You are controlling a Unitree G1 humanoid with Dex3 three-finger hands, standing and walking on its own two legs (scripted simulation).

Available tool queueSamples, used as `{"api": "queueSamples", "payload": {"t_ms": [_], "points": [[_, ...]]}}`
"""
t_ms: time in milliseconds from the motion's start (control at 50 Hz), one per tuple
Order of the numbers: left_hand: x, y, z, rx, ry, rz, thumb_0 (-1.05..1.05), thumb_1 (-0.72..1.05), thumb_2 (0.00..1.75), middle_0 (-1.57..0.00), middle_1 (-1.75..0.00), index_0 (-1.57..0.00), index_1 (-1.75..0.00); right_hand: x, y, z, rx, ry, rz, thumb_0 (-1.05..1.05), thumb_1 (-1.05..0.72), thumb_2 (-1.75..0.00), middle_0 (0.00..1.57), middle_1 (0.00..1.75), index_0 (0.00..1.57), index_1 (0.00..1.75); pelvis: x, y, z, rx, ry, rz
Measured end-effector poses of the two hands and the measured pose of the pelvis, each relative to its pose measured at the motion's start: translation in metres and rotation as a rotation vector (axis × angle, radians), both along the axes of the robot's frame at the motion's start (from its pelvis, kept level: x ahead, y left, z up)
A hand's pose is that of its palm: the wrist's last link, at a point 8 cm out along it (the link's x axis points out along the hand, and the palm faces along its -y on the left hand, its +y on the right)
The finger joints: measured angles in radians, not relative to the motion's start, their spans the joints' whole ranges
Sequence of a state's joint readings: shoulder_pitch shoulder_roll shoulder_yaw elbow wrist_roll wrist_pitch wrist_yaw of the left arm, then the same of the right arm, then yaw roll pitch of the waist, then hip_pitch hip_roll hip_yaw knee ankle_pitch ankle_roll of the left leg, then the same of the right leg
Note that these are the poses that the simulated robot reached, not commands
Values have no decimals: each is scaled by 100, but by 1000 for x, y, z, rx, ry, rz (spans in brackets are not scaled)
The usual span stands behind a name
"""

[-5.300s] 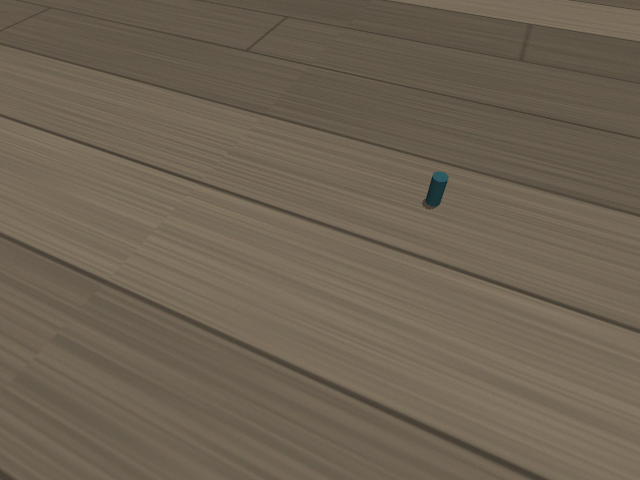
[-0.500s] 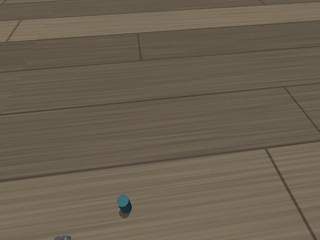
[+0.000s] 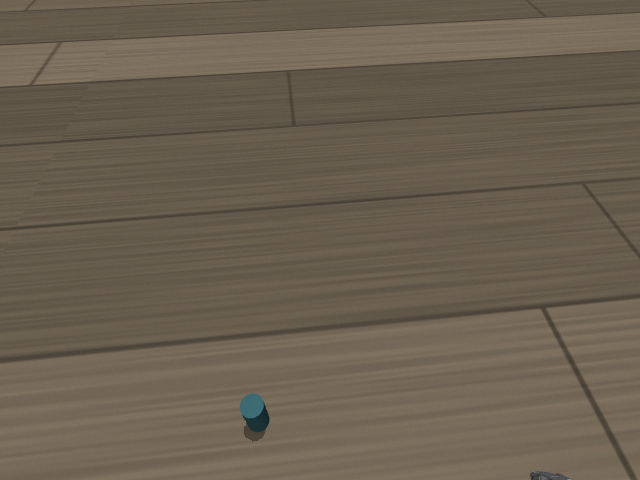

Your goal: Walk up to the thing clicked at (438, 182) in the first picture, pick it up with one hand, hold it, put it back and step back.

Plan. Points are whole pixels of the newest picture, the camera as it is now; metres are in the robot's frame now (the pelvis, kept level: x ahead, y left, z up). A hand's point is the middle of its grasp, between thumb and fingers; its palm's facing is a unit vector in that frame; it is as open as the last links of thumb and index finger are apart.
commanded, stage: walk up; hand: left
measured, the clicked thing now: (255, 413) +0.38 +0.21 -0.71
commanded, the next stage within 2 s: none
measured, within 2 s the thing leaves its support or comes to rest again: neither
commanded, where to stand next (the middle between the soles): +0.04 +0.00 m, yaw +1 degrees
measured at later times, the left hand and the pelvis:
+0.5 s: hand (127, 475) +0.15 +0.29 -0.16, palm faces -0.02 -0.93 -0.36, open 7.4 cm; pelvis +0.09 +0.03 +0.00, yaw +1 degrees
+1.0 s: hand (169, 409) +0.24 +0.26 -0.16, palm faces +0.00 -0.93 -0.37, open 7.4 cm; pelvis +0.08 +0.01 -0.03, yaw +5 degrees
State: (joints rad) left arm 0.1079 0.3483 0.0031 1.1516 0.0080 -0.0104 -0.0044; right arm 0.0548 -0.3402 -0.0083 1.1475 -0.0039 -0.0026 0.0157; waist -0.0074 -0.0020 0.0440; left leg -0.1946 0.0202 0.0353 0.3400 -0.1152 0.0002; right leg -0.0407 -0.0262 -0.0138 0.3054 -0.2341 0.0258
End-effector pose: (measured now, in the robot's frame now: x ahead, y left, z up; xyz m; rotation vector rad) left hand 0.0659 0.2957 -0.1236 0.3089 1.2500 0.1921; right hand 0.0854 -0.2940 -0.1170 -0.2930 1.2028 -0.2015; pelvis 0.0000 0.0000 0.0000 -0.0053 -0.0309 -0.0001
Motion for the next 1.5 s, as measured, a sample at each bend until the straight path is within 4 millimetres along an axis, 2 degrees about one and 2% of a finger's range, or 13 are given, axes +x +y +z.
{"api": "queueSamples", "payload": {"t_ms": [220,340,400,500,660,780,900,1000,1080,1220,1320,1380,1500], "points": [[-3,15,-1,40,5,-4,1,90,90,-21,-30,-20,-30,-3,-21,-11,-22,38,-10,0,-91,-89,21,30,20,30,30,1,-13,-10,-3,1],[3,40,-10,49,68,31,1,90,90,-21,-30,-20,-30,29,-5,-8,-37,44,11,1,-91,-89,21,30,20,30,64,16,-19,9,0,-2],[23,45,-9,50,89,30,1,90,90,-21,-30,-20,-30,42,5,-1,-42,4,8,0,-91,-89,21,30,20,30,75,23,-14,-2,-7,7],[79,41,3,31,-13,0,1,90,90,-21,-30,-20,-30,49,10,7,-57,38,1,0,-91,-89,21,30,21,30,94,25,-5,-12,-11,24],[148,23,-6,53,-70,-34,1,91,90,-21,-30,-20,-30,90,1,-18,-39,43,-28,0,-91,-89,21,30,21,30,119,11,-20,28,-22,9],[172,1,-2,53,-109,-62,1,90,90,-21,-30,-20,-30,127,1,-35,-8,18,-6,0,-91,-89,21,30,20,30,119,4,-24,25,-21,18],[176,-3,4,52,-173,-64,1,90,90,-21,-30,-20,-30,125,0,-30,-26,13,56,0,-91,-89,21,30,21,30,102,5,-23,27,6,39],[163,6,-4,41,-233,-60,1,90,90,-21,-30,-20,-30,100,-3,-26,-88,24,90,0,-91,-89,21,30,21,30,80,12,-33,5,-3,81],[135,25,-25,12,-256,-33,1,90,90,-21,-30,-20,-30,68,0,-20,-142,24,108,0,-91,-89,21,30,21,30,52,21,-46,21,-29,94],[47,44,-31,-20,-86,45,1,90,90,-21,-30,-20,-30,9,5,16,-178,50,92,0,-91,-89,21,30,21,30,21,26,-24,-36,-10,83],[-25,54,-28,1,38,61,1,91,90,-21,-30,-20,-30,3,2,31,-181,-1,97,0,-90,-89,21,30,21,30,5,24,-15,-32,19,45],[-56,53,-21,14,105,30,1,91,90,-21,-30,-20,-30,2,-2,35,-153,-79,92,0,-90,-89,21,30,21,30,1,21,-14,-26,13,12],[-62,42,3,72,42,-11,1,90,90,-21,-30,-20,-30,-18,-28,18,-98,-137,66,0,-90,-89,21,30,21,30,-6,4,-18,-19,-22,-21]]}}
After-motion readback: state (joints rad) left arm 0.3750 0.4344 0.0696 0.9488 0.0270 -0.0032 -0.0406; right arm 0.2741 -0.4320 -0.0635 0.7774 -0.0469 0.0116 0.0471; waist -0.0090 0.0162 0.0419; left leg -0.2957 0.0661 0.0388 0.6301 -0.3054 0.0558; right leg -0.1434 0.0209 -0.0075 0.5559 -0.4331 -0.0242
